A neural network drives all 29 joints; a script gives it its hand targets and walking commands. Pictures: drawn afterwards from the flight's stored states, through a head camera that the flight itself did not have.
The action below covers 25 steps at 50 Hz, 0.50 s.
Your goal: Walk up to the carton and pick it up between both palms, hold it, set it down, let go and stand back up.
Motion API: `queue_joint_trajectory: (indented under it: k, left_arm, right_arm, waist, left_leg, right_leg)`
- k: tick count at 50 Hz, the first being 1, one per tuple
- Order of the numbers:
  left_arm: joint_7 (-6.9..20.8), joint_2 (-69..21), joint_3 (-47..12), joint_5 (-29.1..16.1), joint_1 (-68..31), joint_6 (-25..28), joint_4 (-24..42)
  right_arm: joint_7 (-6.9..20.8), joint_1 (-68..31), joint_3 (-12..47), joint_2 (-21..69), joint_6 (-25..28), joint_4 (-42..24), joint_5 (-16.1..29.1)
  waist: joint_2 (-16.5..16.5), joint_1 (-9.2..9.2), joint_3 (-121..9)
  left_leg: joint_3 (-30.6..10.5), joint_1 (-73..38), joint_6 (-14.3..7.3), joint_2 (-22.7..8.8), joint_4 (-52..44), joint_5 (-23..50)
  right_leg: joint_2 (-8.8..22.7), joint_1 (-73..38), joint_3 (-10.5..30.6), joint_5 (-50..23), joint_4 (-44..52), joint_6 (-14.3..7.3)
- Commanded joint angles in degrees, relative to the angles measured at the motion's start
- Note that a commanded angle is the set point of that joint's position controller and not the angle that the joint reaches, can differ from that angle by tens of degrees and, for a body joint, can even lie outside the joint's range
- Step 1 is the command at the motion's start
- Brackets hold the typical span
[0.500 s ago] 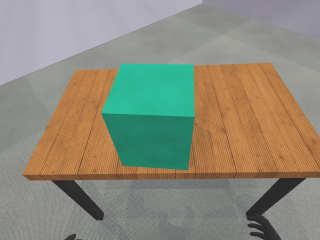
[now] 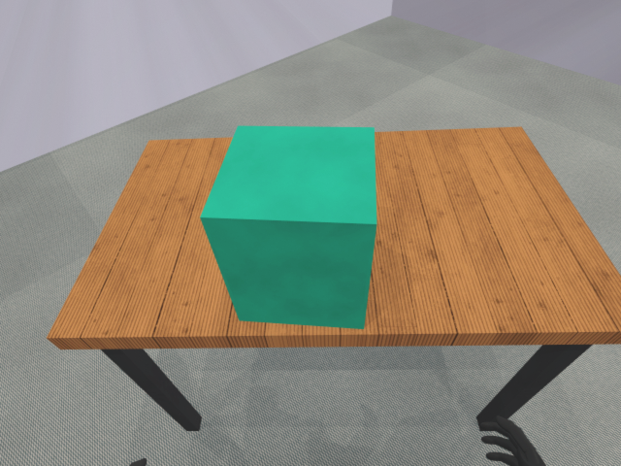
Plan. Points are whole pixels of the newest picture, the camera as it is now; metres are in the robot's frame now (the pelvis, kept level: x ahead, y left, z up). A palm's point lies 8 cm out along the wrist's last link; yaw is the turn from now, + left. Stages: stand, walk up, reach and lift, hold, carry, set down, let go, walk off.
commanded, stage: stand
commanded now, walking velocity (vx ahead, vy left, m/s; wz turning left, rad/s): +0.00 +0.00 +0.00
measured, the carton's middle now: (302, 230) +0.45 +0.04 +0.04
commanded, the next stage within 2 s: none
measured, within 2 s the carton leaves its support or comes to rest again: neither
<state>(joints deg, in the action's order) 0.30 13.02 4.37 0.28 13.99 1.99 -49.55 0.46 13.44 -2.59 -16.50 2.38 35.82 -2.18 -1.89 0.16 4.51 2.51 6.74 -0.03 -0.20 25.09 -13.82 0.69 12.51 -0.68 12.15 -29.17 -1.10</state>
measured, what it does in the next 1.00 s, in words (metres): stands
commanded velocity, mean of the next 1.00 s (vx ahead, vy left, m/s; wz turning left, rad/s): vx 0.00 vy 0.00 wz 0.00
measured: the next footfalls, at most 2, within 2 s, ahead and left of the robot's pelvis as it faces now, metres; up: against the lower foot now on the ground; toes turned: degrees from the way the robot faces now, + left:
none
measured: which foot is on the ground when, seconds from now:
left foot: down 0.00-1.00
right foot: down 0.00-1.00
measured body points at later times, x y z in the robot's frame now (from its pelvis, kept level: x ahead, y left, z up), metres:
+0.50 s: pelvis +0.00 +0.00 +0.00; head +0.00 -0.02 +0.45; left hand +0.08 +0.27 -0.11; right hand +0.15 -0.26 -0.10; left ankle +0.00 +0.13 -0.74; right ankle +0.05 -0.10 -0.74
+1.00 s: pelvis +0.00 +0.01 +0.00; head +0.01 -0.01 +0.45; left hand +0.09 +0.28 -0.11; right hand +0.15 -0.26 -0.10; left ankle +0.00 +0.13 -0.74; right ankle +0.05 -0.10 -0.74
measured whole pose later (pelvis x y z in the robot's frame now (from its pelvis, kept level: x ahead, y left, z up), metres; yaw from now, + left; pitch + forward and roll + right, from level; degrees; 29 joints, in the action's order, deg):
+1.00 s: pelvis +0.00 +0.01 +0.00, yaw +0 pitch -4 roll +1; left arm 0.5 13.3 4.4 0.3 13.3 2.0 -50.5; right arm 0.5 12.7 -2.6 -16.6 2.4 38.3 -2.1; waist -1.5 0.2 4.5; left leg 2.5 6.8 0.0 -0.2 25.1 -14.1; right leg 0.7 12.1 -0.7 12.0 -28.2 -1.1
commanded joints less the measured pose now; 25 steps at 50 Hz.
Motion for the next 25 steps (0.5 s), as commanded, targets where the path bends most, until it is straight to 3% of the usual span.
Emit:
queue_joint_trajectory:
  k: [1,2,3,4,5,6,7,8,9,10,11,12,14,15,16,17,18,20,21,22,23,24,25]
  left_arm:
    - [0.03,16.85,2.15,0.26,-9.72,1.25,4.13]
    - [0.25,17.46,2.12,0.79,-9.69,0.99,2.96]
    - [-0.14,18.91,2.76,0.29,-9.07,1.19,2.87]
    - [-0.06,16.74,1.72,0.37,-7.54,1.13,2.34]
    - [-0.33,15.99,2.08,0.51,-8.41,1.17,2.98]
    - [-0.38,16.62,2.19,0.73,-10.02,1.20,3.27]
    - [-0.32,15.42,1.93,0.05,-7.91,1.19,3.74]
    - [-0.13,18.25,2.61,0.41,-6.92,1.25,2.52]
    - [-0.02,18.43,2.30,0.28,-6.82,1.12,2.49]
    - [-0.20,17.72,2.61,0.19,-5.64,0.84,1.57]
    - [-0.15,16.35,1.68,0.44,-6.18,1.26,1.93]
    - [0.02,16.57,1.37,0.31,-7.22,1.11,2.25]
    - [-0.23,16.99,1.82,0.39,-7.00,1.17,2.22]
    - [-0.26,16.59,1.78,0.58,-6.93,1.02,2.44]
    - [-0.54,16.09,1.56,0.55,-8.68,0.78,2.19]
    - [-0.23,16.44,2.29,0.18,-8.89,1.10,2.64]
    - [-0.11,17.38,2.32,0.56,-8.74,1.43,3.02]
    - [-0.15,15.97,1.80,0.69,-7.75,1.34,1.76]
    - [-0.07,18.21,2.28,0.64,-9.49,1.30,2.15]
    - [0.39,15.97,1.62,0.62,-8.16,0.81,1.98]
    - [0.36,16.56,2.44,0.56,-7.18,0.83,2.19]
    - [0.49,15.31,1.74,0.25,-7.21,0.71,1.97]
    - [0.58,16.65,2.00,0.12,-5.72,1.14,1.27]
  right_arm:
    - [0.10,-2.97,-2.26,-12.96,1.16,3.85,0.80]
    - [-0.06,-2.76,-2.01,-12.92,1.19,4.25,0.43]
    - [0.24,-3.92,-2.40,-11.96,0.93,3.77,0.49]
    - [0.12,-2.68,-1.33,-12.01,0.73,4.76,0.48]
    - [0.03,-2.50,-2.04,-11.83,1.02,4.28,1.18]
    - [-0.59,-1.42,-1.98,-12.45,1.22,4.44,1.05]
    - [-0.82,-2.31,-2.53,-14.97,1.72,4.74,0.39]
    - [-0.68,-1.14,-2.43,-14.46,1.26,6.11,0.77]
    - [-0.71,-2.06,-2.18,-14.85,0.73,6.18,1.52]
    - [-0.23,-0.63,-2.58,-14.15,0.53,6.20,0.94]
    - [-0.71,-0.92,-2.44,-13.92,1.13,4.66,0.49]
    - [-0.44,-2.84,-1.88,-13.38,1.45,5.73,0.74]
    - [-0.35,-1.80,-2.05,-14.60,1.15,5.97,1.38]
    - [-0.39,-4.65,-2.30,-14.44,1.40,6.18,0.49]
    - [-0.39,-3.67,-2.34,-13.49,1.65,4.94,1.26]
    - [-0.22,-3.63,-2.48,-14.76,1.25,6.15,0.79]
    - [-0.52,-4.28,-2.70,-13.98,0.85,5.80,0.63]
    - [-0.51,-2.60,-2.27,-13.49,1.24,6.08,0.68]
    - [-0.39,-3.21,-1.89,-12.28,0.99,6.03,0.22]
    - [-0.04,-3.72,-2.11,-14.22,1.04,6.05,0.63]
    - [0.08,-3.11,-1.77,-12.75,1.20,5.51,0.79]
    - [-0.22,-5.02,-1.89,-14.12,1.15,5.44,0.58]
    - [-0.20,-3.00,-1.55,-11.63,1.24,5.66,1.27]
  waist:
    - [7.04,-0.73,-2.17]
    - [5.72,0.27,-3.36]
    - [6.19,-0.77,-7.67]
    - [8.73,-1.67,-2.37]
    - [9.74,-1.42,-4.15]
    - [9.63,0.20,-2.16]
    - [4.47,-2.02,-2.53]
    - [4.66,-0.54,-3.49]
    - [2.88,-1.59,-3.90]
    - [8.88,-1.18,-5.67]
    - [7.98,-0.39,-2.14]
    - [7.18,-1.16,-4.77]
    - [7.27,-0.81,-3.91]
    - [5.16,-1.42,-3.87]
    - [4.89,-0.01,-5.28]
    - [7.86,-1.77,-4.42]
    - [7.30,-1.76,-4.42]
    - [6.45,0.11,-1.27]
    - [7.51,-0.55,-0.68]
    - [5.67,-1.12,-0.57]
    - [5.37,-0.47,-3.95]
    - [2.69,-1.00,-2.16]
    - [6.41,-1.02,-2.76]
  left_leg:
    - [-5.84,2.59,-2.46,-6.96,-6.41,-2.37]
    - [-6.24,1.76,-2.81,-6.50,-8.12,-3.64]
    - [-5.79,-0.29,-2.74,-7.70,-8.44,-0.97]
    - [-5.82,1.42,-2.92,-7.41,-6.95,-0.72]
    - [-5.20,1.24,-2.45,-6.91,-5.44,2.15]
    - [-6.17,2.35,-2.74,-7.17,-6.83,1.90]
    - [-6.47,2.38,-2.77,-7.08,-6.88,2.53]
    - [-6.29,0.63,-2.86,-7.60,-7.21,3.84]
    - [-6.01,-0.51,-2.77,-7.60,-7.12,4.85]
    - [-6.25,-0.29,-3.05,-7.46,-6.51,3.46]
    - [-5.99,1.90,-3.24,-7.86,-5.94,2.54]
    - [-6.49,0.61,-3.03,-8.38,-6.53,2.75]
    - [-6.28,1.20,-2.61,-7.57,-7.39,3.53]
    - [-5.20,-0.10,-2.72,-7.66,-7.23,2.24]
    - [-6.14,0.17,-2.73,-7.84,-8.27,2.95]
    - [-6.13,1.63,-3.41,-8.05,-6.86,2.66]
    - [-5.84,1.49,-3.33,-8.00,-6.26,1.74]
    - [-6.01,1.53,-2.88,-7.54,-8.10,-1.24]
    - [-6.65,3.41,-3.14,-8.04,-8.17,-1.14]
    - [-6.47,4.09,-2.62,-7.60,-7.91,-3.28]
    - [-6.59,2.69,-2.84,-7.00,-8.00,-2.34]
    - [-6.36,2.64,-2.83,-8.20,-7.45,0.12]
    - [-6.50,1.47,-2.88,-7.36,-7.27,-1.28]
  right_leg:
    - [6.11,2.13,9.12,2.36,11.04,-1.96]
    - [5.56,2.12,8.32,3.42,10.67,-1.21]
    - [5.68,0.29,7.55,1.79,9.03,-0.82]
    - [5.51,2.03,8.82,1.95,11.68,-0.80]
    - [5.69,-0.30,8.04,0.39,10.92,-1.10]
    - [6.79,0.13,9.59,-2.61,10.93,-2.00]
    - [6.38,0.95,9.20,-2.02,8.77,-2.00]
    - [6.89,0.62,10.33,-3.30,9.93,-2.31]
    - [5.01,0.90,8.10,-4.11,9.36,-1.16]
    - [4.87,-1.89,6.43,-3.25,8.40,-1.10]
    - [6.33,0.44,9.05,-5.01,9.66,-1.76]
    - [6.71,-0.84,8.44,-7.32,8.94,-1.72]
    - [6.04,-0.49,7.60,-4.55,8.81,-1.93]
    - [6.67,0.17,8.81,-3.91,9.80,-1.73]
    - [6.19,-1.37,8.12,-5.71,9.09,-1.74]
    - [5.74,-0.79,8.37,-4.53,9.49,-1.94]
    - [5.96,-1.18,8.62,-3.87,10.34,-1.82]
    - [5.50,2.81,9.04,0.75,10.25,-1.29]
    - [4.71,2.33,8.71,1.03,10.26,-1.49]
    - [4.50,2.07,7.45,1.22,9.03,-1.16]
    - [4.83,-0.22,7.60,1.59,8.67,-1.29]
    - [5.77,0.84,8.40,-1.09,9.33,-1.04]
    - [6.26,2.34,9.31,2.90,11.32,-1.33]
